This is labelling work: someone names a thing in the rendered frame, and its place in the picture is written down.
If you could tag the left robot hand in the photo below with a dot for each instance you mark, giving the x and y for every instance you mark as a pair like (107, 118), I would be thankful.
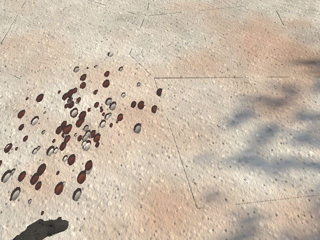
(42, 229)

